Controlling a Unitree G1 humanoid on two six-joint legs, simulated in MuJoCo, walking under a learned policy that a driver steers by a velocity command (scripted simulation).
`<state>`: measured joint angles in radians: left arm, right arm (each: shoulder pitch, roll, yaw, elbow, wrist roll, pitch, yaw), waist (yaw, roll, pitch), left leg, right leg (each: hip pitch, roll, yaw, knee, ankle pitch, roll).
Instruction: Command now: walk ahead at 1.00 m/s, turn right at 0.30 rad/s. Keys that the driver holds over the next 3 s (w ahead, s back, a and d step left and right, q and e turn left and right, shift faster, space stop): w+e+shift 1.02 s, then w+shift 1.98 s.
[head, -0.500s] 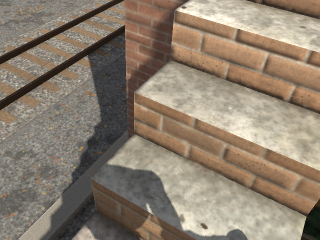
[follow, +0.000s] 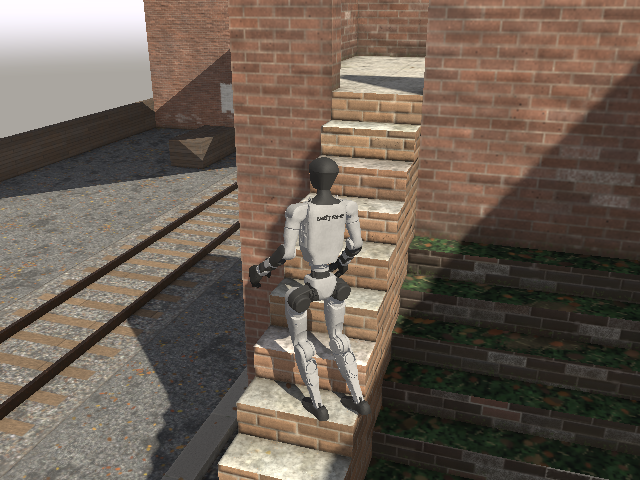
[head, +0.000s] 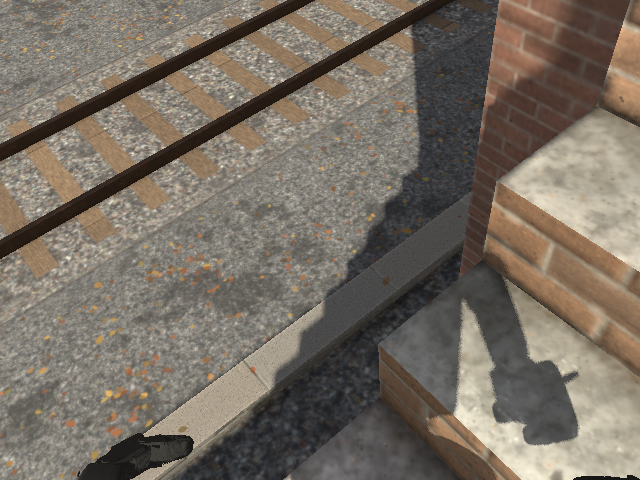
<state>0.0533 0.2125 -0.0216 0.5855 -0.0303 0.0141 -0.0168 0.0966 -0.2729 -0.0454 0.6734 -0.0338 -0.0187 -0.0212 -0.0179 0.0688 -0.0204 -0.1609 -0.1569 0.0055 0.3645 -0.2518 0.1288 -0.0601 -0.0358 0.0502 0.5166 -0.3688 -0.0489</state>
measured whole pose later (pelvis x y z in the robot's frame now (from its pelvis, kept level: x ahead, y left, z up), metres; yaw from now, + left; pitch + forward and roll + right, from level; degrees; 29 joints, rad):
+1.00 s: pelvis +0.11 -0.10 +0.06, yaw -40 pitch +5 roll +5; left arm 0.64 0.11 0.15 1.03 0.01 -0.06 0.02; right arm -0.18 -0.09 0.01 0.40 0.00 0.06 0.02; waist 0.14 -0.01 0.11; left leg -0.75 -0.09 0.08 1.29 -0.80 0.10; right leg -0.19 0.06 0.33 0.89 -0.22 -0.02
